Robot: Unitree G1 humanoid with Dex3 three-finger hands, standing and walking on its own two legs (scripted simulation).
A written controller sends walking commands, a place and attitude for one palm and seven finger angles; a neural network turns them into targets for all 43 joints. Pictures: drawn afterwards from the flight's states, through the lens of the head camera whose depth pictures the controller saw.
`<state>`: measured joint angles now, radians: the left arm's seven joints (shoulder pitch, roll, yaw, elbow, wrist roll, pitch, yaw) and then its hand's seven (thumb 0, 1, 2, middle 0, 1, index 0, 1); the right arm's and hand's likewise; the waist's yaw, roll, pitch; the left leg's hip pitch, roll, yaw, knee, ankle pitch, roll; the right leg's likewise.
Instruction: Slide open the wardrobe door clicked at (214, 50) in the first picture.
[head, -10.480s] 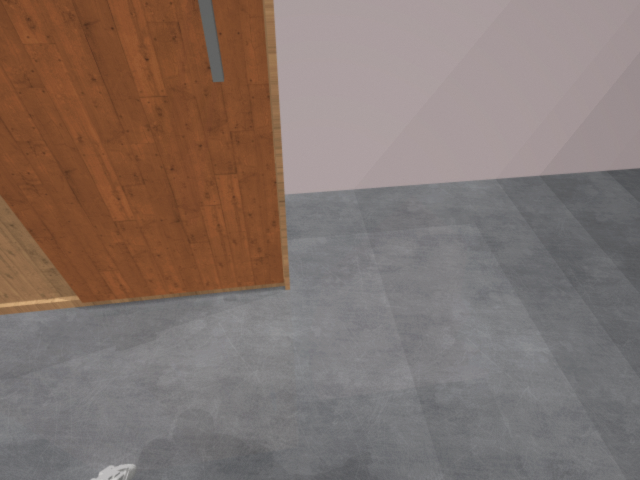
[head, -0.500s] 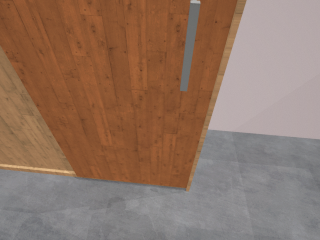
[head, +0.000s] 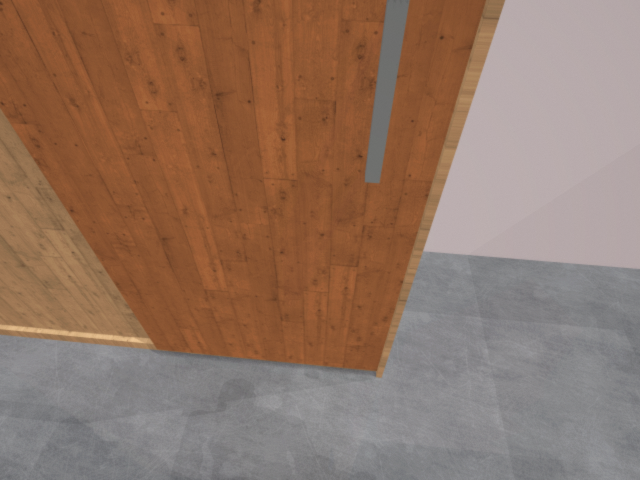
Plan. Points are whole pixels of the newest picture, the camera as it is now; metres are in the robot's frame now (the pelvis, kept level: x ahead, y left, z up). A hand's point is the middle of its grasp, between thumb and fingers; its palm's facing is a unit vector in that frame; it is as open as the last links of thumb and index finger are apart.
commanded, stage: look again from close up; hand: right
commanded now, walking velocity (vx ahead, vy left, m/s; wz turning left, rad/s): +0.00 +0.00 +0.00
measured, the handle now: (382, 96) +0.55 -0.05 +0.22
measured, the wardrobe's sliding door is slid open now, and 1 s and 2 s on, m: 0.00 0.00 0.00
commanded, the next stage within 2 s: none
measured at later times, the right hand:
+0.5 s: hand out of the picture +0.06 -0.20 -0.17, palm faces -0.01 +0.96 -0.27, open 7.4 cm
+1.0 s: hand out of the picture +0.04 -0.20 -0.17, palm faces +0.00 +0.97 -0.26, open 7.4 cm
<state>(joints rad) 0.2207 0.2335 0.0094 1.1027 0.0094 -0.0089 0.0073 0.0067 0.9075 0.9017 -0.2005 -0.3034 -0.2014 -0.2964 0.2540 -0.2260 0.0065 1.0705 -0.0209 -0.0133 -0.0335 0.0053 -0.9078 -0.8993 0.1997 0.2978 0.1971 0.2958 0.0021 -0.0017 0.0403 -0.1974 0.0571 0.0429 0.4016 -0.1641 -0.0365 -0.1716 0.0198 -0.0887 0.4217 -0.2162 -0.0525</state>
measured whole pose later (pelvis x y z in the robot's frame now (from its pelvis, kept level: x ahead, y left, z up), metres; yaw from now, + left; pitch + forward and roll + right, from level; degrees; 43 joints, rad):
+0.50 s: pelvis +0.02 +0.01 +0.00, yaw +0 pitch -2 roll +0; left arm 0.18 0.25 -0.01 1.12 0.01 -0.01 0.01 0.01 0.91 0.90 -0.20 -0.30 -0.20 -0.30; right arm 0.21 -0.25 0.01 1.09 -0.02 -0.01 -0.03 0.01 -0.91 -0.90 0.20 0.30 0.20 0.30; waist 0.00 0.00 0.03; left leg -0.14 0.05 0.05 0.35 -0.17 -0.03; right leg -0.11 0.02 -0.08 0.36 -0.21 -0.04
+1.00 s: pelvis +0.02 +0.01 +0.01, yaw -1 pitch -2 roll +0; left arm 0.20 0.24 -0.01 1.14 0.01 -0.01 0.01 0.01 0.91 0.90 -0.20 -0.30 -0.20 -0.30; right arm 0.24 -0.24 0.02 1.11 -0.02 -0.01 -0.03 0.01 -0.91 -0.90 0.20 0.30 0.20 0.30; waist 0.00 0.00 0.03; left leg -0.12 0.05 0.06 0.33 -0.16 -0.03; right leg -0.10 0.02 -0.07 0.34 -0.20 -0.04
